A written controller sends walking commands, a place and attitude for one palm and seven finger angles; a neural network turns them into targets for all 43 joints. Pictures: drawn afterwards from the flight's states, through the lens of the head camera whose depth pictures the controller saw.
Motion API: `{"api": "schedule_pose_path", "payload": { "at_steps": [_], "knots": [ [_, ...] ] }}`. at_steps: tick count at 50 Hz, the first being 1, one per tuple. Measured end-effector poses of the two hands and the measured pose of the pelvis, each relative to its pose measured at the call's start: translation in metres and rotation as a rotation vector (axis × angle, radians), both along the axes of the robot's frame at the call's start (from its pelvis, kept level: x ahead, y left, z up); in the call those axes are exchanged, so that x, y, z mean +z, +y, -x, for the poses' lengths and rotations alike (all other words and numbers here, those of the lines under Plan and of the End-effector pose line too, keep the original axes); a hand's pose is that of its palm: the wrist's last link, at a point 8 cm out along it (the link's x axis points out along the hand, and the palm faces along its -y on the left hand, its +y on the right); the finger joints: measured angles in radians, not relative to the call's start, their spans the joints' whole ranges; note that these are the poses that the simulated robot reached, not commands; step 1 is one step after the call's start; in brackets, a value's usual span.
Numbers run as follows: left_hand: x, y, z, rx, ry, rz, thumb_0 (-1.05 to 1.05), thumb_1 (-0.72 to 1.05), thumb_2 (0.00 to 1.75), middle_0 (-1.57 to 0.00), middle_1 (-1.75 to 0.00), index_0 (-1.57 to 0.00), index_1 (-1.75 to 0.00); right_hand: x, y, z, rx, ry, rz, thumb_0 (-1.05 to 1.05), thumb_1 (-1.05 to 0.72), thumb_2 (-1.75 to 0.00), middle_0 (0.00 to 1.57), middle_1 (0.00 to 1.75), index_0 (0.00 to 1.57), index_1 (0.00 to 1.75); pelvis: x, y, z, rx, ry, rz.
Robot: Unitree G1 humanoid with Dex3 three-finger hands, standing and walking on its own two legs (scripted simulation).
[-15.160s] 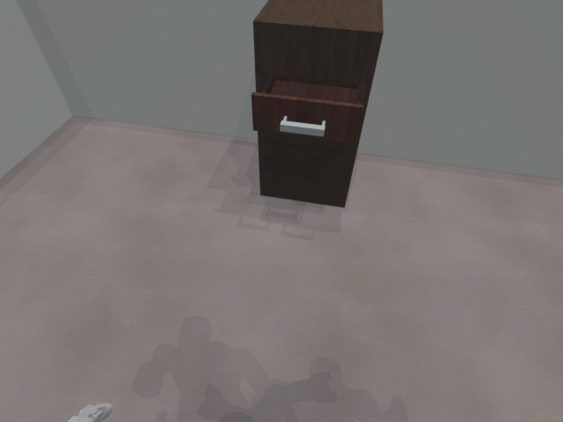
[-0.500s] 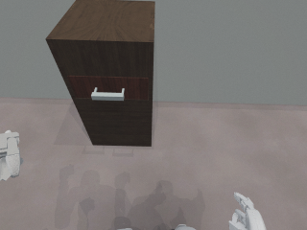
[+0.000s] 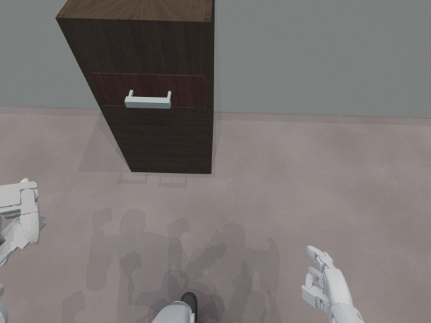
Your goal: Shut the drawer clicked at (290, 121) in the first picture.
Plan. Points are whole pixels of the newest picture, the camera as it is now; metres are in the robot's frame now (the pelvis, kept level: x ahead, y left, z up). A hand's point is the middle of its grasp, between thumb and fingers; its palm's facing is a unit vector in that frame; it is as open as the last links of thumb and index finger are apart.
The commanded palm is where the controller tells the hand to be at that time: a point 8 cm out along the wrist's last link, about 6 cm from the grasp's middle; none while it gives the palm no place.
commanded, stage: step back with the hand held close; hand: left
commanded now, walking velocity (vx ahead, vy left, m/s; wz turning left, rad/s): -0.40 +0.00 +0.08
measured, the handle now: (149, 97) +0.80 +0.32 -0.19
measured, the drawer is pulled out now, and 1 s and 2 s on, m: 0.00 0.00 0.00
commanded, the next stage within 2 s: stop stepping back and stand still in 0.22 s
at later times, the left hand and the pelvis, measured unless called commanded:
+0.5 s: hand out of the picture +0.04 +0.18 +0.17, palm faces +0.33 -0.79 -0.51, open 3.3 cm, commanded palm +0.00 +0.22 +0.19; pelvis -0.13 -0.06 +0.01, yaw -1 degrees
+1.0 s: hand out of the picture -0.08 +0.17 +0.18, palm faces +0.52 -0.73 -0.44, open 3.3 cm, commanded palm -0.14 +0.20 +0.19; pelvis -0.24 -0.09 +0.00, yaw +5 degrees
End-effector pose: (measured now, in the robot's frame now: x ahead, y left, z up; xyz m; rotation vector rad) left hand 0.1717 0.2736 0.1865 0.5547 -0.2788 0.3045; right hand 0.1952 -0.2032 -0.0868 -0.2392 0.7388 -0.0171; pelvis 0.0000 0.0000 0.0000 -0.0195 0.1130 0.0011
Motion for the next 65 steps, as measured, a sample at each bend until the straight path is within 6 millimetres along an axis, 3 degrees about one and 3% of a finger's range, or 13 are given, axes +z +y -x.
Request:
{"api": "schedule_pose_path", "payload": {
  "at_steps": [4, 8, 12, 19, 25, 31, 38, 43, 47, 53, 57, 61, 65],
  "knots": [
    [0.019, -0.029, 0.009, -0.137, -0.018, -0.056, 0.02, 0.89, 0.89, -1.40, -1.59, -1.41, -1.60, 0.011, -0.017, 0.027, -0.069, 0.008, -0.030, 0.01, -0.91, -0.90, 0.20, 0.30, 0.20, 0.30, 0.006, -0.013, 0.017, -0.004, -0.022, -0.011],
    [0.029, -0.024, 0.028, -0.133, 0.008, -0.101, 0.02, 0.89, 0.89, -1.40, -1.59, -1.41, -1.59, 0.032, -0.040, 0.051, -0.122, -0.008, 0.023, 0.01, -0.91, -0.90, 0.20, 0.30, 0.20, 0.30, 0.013, -0.021, 0.025, -0.043, -0.003, -0.030],
    [0.023, -0.022, 0.043, -0.116, 0.029, -0.066, 0.02, 0.89, 0.89, -1.40, -1.59, -1.41, -1.60, 0.039, -0.065, 0.071, -0.148, -0.045, 0.072, 0.01, -0.91, -0.90, 0.20, 0.30, 0.20, 0.30, 0.012, -0.021, 0.047, -0.040, -0.021, -0.025],
    [-0.004, -0.044, 0.104, -0.063, 0.157, -0.034, 0.02, 0.89, 0.89, -1.40, -1.59, -1.41, -1.60, 0.028, -0.088, 0.129, -0.158, -0.073, 0.054, 0.01, -0.91, -0.90, 0.20, 0.30, 0.20, 0.30, 0.003, -0.041, 0.099, -0.031, -0.089, -0.052],
    [0.008, -0.059, 0.166, 0.019, 0.074, -0.023, 0.02, 0.89, 0.89, -1.40, -1.59, -1.41, -1.59, 0.017, -0.099, 0.189, -0.144, 0.028, 0.051, 0.01, -0.91, -0.90, 0.20, 0.30, 0.20, 0.30, 0.008, -0.060, 0.134, -0.023, -0.096, -0.069],
    [0.019, -0.060, 0.192, 0.091, -0.052, 0.047, 0.02, 0.89, 0.89, -1.41, -1.59, -1.41, -1.60, 0.021, -0.106, 0.237, -0.161, 0.043, 0.062, 0.01, -0.91, -0.90, 0.20, 0.30, 0.20, 0.30, 0.017, -0.067, 0.161, 0.008, -0.075, -0.092],
    [0.011, -0.066, 0.229, 0.050, -0.014, -0.021, 0.02, 0.89, 0.89, -1.40, -1.59, -1.41, -1.60, 0.014, -0.112, 0.273, -0.165, -0.020, 0.065, 0.01, -0.91, -0.90, 0.20, 0.30, 0.20, 0.30, 0.004, -0.068, 0.203, 0.057, -0.104, -0.058],
    [0.012, -0.067, 0.268, 0.113, 0.000, -0.106, 0.02, 0.89, 0.89, -1.40, -1.59, -1.41, -1.60, -0.007, -0.112, 0.287, -0.145, -0.008, 0.006, 0.01, -0.91, -0.90, 0.20, 0.30, 0.20, 0.30, -0.007, -0.083, 0.208, 0.083, -0.125, -0.065],
    [0.002, -0.069, 0.289, 0.179, -0.027, -0.057, 0.02, 0.89, 0.89, -1.41, -1.60, -1.41, -1.60, -0.025, -0.115, 0.286, -0.050, 0.084, 0.026, 0.01, -0.91, -0.90, 0.20, 0.30, 0.20, 0.30, -0.012, -0.091, 0.230, 0.092, -0.135, -0.080],
    [0.010, -0.080, 0.300, 0.161, -0.024, 0.055, 0.02, 0.89, 0.89, -1.41, -1.60, -1.41, -1.60, 0.014, -0.112, 0.284, -0.050, 0.021, 0.036, 0.02, -0.91, -0.90, 0.20, 0.30, 0.20, 0.30, 0.014, -0.093, 0.243, 0.084, -0.105, -0.100],
    [0.017, -0.083, 0.307, 0.102, -0.041, 0.031, 0.02, 0.89, 0.89, -1.41, -1.60, -1.41, -1.60, 0.038, -0.111, 0.280, -0.052, -0.094, 0.066, 0.02, -0.91, -0.90, 0.20, 0.30, 0.20, 0.30, 0.015, -0.089, 0.253, 0.079, -0.102, -0.068],
    [0.020, -0.078, 0.312, 0.088, -0.056, -0.048, 0.02, 0.89, 0.89, -1.41, -1.59, -1.41, -1.60, 0.037, -0.110, 0.282, -0.060, -0.145, 0.054, 0.01, -0.91, -0.90, 0.20, 0.30, 0.20, 0.30, 0.006, -0.090, 0.268, 0.102, -0.133, -0.043],
    [0.015, -0.068, 0.323, 0.150, -0.036, -0.043, 0.02, 0.89, 0.89, -1.40, -1.59, -1.41, -1.60, 0.026, -0.107, 0.291, -0.061, -0.110, 0.009, 0.01, -0.91, -0.90, 0.20, 0.30, 0.20, 0.30, 0.004, -0.094, 0.266, 0.097, -0.135, -0.033]
  ]
}}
